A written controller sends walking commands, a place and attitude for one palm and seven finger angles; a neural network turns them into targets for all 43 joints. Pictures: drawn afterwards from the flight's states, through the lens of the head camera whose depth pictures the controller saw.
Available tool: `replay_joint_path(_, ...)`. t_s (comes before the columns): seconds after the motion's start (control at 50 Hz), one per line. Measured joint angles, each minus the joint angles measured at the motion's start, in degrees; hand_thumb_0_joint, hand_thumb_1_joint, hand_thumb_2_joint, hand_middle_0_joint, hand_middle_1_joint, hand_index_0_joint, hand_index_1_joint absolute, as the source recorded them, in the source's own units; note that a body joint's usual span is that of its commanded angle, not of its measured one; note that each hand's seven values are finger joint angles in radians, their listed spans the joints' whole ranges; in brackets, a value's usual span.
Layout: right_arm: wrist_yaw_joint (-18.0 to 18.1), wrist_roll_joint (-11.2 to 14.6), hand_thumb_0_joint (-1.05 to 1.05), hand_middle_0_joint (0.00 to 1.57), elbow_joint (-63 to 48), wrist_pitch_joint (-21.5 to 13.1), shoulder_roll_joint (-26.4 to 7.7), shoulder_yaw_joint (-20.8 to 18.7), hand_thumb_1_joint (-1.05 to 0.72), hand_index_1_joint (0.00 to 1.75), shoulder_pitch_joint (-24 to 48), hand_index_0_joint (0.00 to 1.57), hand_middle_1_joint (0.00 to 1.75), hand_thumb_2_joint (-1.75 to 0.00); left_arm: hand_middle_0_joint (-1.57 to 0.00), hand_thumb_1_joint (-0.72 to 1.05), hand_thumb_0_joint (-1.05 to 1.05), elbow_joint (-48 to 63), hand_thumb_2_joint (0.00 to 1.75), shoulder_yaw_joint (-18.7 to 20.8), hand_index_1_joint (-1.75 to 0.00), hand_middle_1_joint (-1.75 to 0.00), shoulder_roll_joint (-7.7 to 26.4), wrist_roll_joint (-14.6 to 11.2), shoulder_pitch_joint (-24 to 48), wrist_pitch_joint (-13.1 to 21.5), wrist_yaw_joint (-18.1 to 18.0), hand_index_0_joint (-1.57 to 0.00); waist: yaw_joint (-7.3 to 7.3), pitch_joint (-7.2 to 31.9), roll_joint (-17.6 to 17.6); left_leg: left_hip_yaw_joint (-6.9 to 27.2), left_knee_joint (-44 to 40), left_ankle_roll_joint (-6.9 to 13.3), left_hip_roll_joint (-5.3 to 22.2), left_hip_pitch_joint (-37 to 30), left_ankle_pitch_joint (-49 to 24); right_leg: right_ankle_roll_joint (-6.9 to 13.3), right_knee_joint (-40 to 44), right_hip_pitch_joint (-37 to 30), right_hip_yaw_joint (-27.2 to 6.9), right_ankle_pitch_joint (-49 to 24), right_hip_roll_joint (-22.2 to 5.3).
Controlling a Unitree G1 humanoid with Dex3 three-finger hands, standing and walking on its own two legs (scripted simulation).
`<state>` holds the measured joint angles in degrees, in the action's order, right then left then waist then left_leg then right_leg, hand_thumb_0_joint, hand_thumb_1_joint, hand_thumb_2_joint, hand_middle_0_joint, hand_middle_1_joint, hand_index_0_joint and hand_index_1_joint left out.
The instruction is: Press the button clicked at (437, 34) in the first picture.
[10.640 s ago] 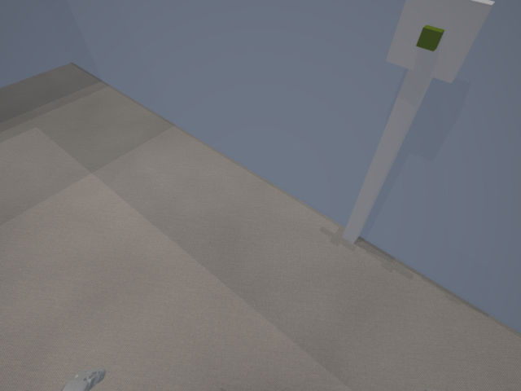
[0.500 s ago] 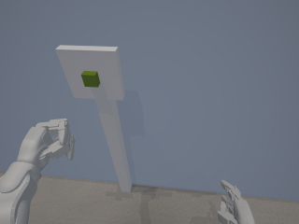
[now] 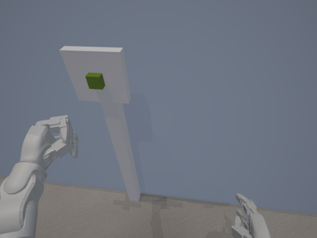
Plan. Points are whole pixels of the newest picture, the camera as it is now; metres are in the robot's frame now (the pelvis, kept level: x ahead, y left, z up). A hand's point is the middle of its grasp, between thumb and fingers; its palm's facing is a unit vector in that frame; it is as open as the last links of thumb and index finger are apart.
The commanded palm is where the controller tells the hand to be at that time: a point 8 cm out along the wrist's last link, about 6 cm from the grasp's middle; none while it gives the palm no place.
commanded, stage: aim a knuckle at the button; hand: left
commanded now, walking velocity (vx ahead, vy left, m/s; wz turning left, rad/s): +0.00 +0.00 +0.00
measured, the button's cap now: (96, 80) +0.50 +0.25 +0.17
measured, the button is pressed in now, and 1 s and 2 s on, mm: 0 0 0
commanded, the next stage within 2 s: press the button with the knuckle in 1.80 s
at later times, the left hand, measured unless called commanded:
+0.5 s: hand (85, 126) +0.33 +0.22 +0.14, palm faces +0.05 -1.00 -0.04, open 3.1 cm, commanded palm +0.31 +0.27 +0.15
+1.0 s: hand (92, 111) +0.39 +0.23 +0.14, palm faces +0.01 -1.00 +0.00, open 3.1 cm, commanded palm +0.37 +0.27 +0.14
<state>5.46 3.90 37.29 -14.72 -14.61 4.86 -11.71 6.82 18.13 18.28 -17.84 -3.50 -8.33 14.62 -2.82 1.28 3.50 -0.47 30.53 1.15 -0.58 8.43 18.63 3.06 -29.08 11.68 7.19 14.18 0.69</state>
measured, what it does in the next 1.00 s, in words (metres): stands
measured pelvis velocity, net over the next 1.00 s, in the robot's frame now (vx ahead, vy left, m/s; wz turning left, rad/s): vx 0.01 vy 0.02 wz -0.03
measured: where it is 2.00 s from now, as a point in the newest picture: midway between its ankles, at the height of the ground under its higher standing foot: outside the picture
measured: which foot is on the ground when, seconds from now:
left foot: down 0.00-1.00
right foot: down 0.00-1.00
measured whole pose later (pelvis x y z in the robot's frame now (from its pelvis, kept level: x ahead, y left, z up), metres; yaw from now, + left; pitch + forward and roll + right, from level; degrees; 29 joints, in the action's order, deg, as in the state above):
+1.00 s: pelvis +0.01 +0.02 +0.00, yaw -2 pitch +2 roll +0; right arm 5.5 3.6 37.7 -8.9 -15.3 3.8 -16.2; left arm -29.6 17.8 20.9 -13.3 24.2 -0.3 15.6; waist 0.6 1.9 1.6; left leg -2.6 30.1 2.7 -1.6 13.3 18.6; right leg 1.7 -29.5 17.6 5.0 13.8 -0.2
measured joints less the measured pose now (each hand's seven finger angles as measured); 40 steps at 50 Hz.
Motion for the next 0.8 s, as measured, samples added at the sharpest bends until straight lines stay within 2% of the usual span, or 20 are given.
replay_joint_path(0.14, 0.74, 0.25, 0.02, 0.21, 0.23, 0.69, -0.49, -0.28, -0.90, 0.30, 0.63, 0.21, 0.30, -0.90, -1.30, 0.90, 0.02, -9.84, 0.90, -0.91, -1.50, -1.50, 1.67, 1.59, 8.45, -0.17, 0.90, -1.30, 1.06, -1.31, -0.09, -0.14, 0.51, -0.27, 0.27, 1.85, -0.17, 0.33, -0.53, 1.97, -0.11, -0.19, 0.24)
replay_joint_path(0.28, 0.24, -0.07, 0.02, 0.20, 0.05, 0.98, -0.88, -0.88, -0.90, 0.30, -0.91, 0.20, 0.30, -0.90, -1.30, 0.90, 0.02, -14.53, 0.90, 0.91, -1.50, -1.50, 1.45, 1.18, 11.64, 2.92, 1.51, -1.30, 2.17, 0.15, -0.34, -1.20, -0.42, -0.30, 0.37, 1.81, 0.14, 0.32, -0.79, 2.85, -1.21, 0.31, 0.43)
replay_joint_path(0.44, -0.13, 0.01, 0.02, 0.20, -0.66, 2.42, -1.39, -1.67, -0.90, 0.30, -1.74, 0.20, 0.30, -0.90, -1.30, 0.90, 0.02, -17.74, 0.90, 2.01, -1.50, -1.50, 1.72, 2.04, 11.87, 2.23, 1.83, -1.30, 2.07, 0.08, -0.58, -1.70, -0.50, -0.03, 0.29, 2.16, 0.44, 0.05, -0.98, 3.47, -1.73, 0.56, 0.40)
replay_joint_path(0.58, 0.67, -0.04, 0.02, 0.20, -0.03, 2.39, -1.03, -1.47, -0.90, 0.30, -1.48, 0.20, 0.30, -0.90, -1.30, 0.90, 0.02, -19.89, 0.90, 0.22, -1.50, -1.50, 0.72, 2.53, 15.77, 5.52, 1.41, -1.30, 1.53, -0.47, -0.96, -1.14, -0.38, 0.38, -0.21, 2.50, 0.28, -0.31, -0.70, 3.37, -1.22, 0.38, -0.13)
replay_joint_path(0.68, 0.81, -0.03, 0.02, 0.20, -0.05, 3.14, -0.46, -0.83, -0.90, 0.30, -0.95, 0.20, 0.30, -0.90, -1.30, 0.90, 0.02, -25.11, 0.90, -1.32, -1.50, -1.50, 0.98, 3.20, 20.29, 4.91, 1.38, -1.30, 2.20, -0.11, -1.00, -1.19, -0.44, 0.72, -0.60, 3.11, 0.07, -0.62, -0.67, 3.97, -1.28, 0.17, -0.51)
replay_joint_path(0.74, 0.60, -0.17, 0.02, 0.20, -0.39, 4.02, -0.08, -0.50, -0.90, 0.30, -0.89, 0.21, 0.30, -0.90, -1.30, 0.90, 0.02, -28.36, 0.90, -0.78, -1.50, -1.50, 1.59, 3.67, 22.09, 4.28, 1.11, -1.30, 2.84, 0.09, -1.25, -1.64, -0.63, 0.89, -0.67, 3.50, -0.05, -0.77, -0.66, 4.59, -1.74, -0.03, -0.55)
replay_joint_path(0.8, 0.34, -0.36, 0.02, 0.21, -0.85, 4.41, 0.10, -0.56, -0.90, 0.30, -1.68, 0.21, 0.30, -0.90, -1.30, 0.90, 0.02, -29.77, 0.90, -0.19, -1.50, -1.50, 1.80, 4.23, 23.09, 5.18, 0.28, -1.30, 3.13, 0.12, -1.53, -2.00, -0.83, 1.01, -0.71, 3.71, -0.12, -0.89, -0.55, 4.95, -2.10, -0.21, -0.55)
